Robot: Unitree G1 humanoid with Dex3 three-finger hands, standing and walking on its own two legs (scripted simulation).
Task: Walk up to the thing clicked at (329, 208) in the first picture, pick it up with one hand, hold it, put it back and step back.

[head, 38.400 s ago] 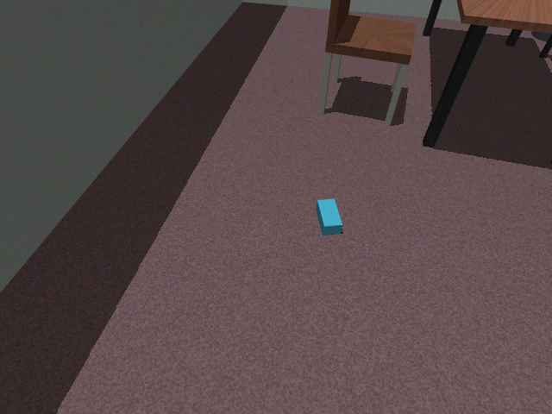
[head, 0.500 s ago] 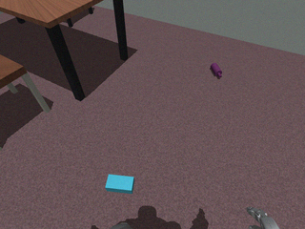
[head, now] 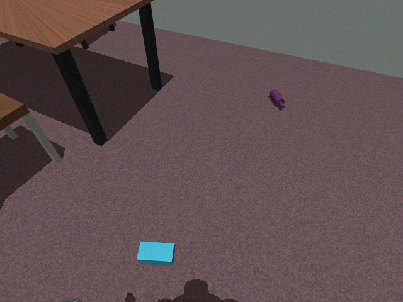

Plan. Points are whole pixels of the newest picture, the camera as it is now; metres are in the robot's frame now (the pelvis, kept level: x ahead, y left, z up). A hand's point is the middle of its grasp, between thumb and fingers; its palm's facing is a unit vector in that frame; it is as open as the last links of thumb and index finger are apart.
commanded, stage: walk up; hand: left
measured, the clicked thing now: (156, 253) +0.46 +0.22 -0.74
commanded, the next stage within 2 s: none
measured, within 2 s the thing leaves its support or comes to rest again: neither
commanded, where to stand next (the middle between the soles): +0.08 -0.02 m, yaw +0 degrees
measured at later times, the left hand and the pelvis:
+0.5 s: hand out of the picture +0.07 +0.26 -0.15, palm faces -0.02 -0.93 -0.36, open 7.4 cm; pelvis +0.00 +0.00 +0.00, yaw +1 degrees
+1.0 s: hand out of the picture +0.03 +0.31 -0.17, palm faces -0.03 -0.89 -0.46, open 7.4 cm; pelvis -0.06 +0.03 -0.02, yaw +1 degrees
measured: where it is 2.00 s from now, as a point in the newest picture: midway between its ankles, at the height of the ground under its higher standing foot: outside the picture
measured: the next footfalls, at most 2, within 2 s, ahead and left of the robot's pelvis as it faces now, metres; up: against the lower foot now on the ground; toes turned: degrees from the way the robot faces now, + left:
left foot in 1.06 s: -0.05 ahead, +0.17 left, +0.00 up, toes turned +1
right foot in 1.50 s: +0.10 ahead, -0.11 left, +0.00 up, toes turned +1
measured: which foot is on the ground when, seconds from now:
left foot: down 0.00-0.86, up 0.88-1.00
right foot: down 0.00-1.00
